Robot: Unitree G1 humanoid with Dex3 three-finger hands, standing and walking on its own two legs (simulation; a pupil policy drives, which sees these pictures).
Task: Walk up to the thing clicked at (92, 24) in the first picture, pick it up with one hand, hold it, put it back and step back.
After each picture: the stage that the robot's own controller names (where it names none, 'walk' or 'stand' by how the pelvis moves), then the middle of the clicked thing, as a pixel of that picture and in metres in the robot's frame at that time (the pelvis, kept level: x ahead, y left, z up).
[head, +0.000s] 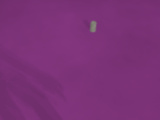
stand; (93, 26) +1.56 -0.19 -0.72
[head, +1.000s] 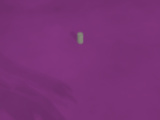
walk; (80, 38) +1.44 +0.09 -0.71
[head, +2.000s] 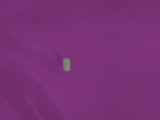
walk; (66, 64) +0.92 +0.15 -0.70
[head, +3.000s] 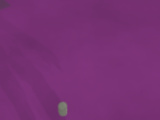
walk; (62, 109) +0.52 +0.12 -0.70
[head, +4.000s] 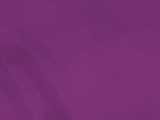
stand; out of the picture +0.32 +0.10 -0.70
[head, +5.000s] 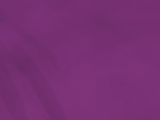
stand; out of the picture +0.28 +0.12 -0.72
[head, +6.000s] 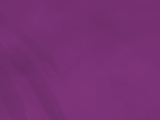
stand; out of the picture +0.28 +0.13 -0.73
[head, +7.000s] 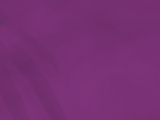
stand; out of the picture +0.28 +0.12 -0.73
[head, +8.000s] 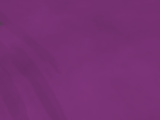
stand; out of the picture +0.27 +0.12 -0.73
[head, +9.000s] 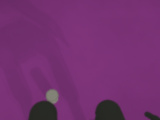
go down; (52, 96) +0.34 +0.11 -0.50
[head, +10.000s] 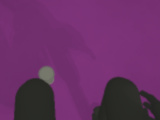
go down; (47, 76) +0.38 +0.13 -0.32
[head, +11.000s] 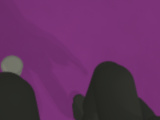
close in; (12, 68) +0.37 +0.16 -0.24
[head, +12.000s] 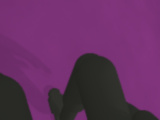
close; out of the picture +0.38 +0.17 -0.22
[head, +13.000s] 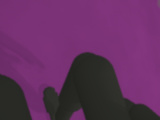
close; out of the picture +0.40 +0.19 -0.22
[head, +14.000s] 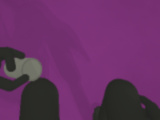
lift; (22, 68) +0.35 +0.21 -0.09
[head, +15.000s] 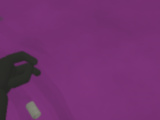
go down; (33, 110) +0.55 +0.34 -0.69
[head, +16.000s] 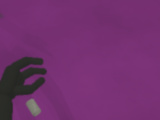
go down; (33, 107) +0.55 +0.35 -0.71
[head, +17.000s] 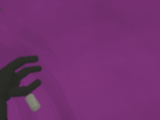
stand; (32, 102) +0.55 +0.34 -0.69
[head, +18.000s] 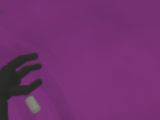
stand; (32, 104) +0.55 +0.35 -0.70
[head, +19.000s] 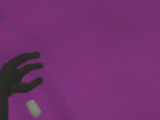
stand; (33, 108) +0.54 +0.35 -0.71
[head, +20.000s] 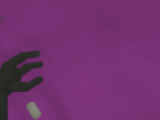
stand; (33, 110) +0.54 +0.34 -0.71
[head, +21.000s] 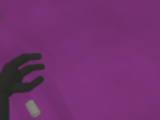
stand; (32, 108) +0.53 +0.36 -0.71
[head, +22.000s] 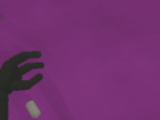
stand; (33, 109) +0.53 +0.35 -0.72
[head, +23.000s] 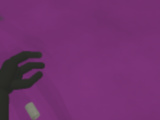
stand; (32, 111) +0.53 +0.36 -0.72
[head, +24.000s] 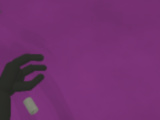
stand; (30, 105) +0.53 +0.36 -0.71
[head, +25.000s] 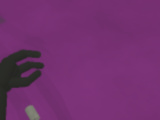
stand; (32, 113) +0.52 +0.36 -0.72
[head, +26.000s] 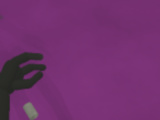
stand; (30, 111) +0.52 +0.37 -0.72
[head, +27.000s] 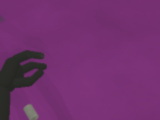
hold; (31, 112) +0.52 +0.37 -0.72
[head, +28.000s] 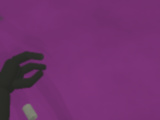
hold; (29, 112) +0.52 +0.38 -0.72
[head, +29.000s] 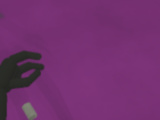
hold; (29, 111) +0.52 +0.37 -0.72
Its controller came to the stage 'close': yes
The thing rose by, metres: 0.25
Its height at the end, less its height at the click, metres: -0.02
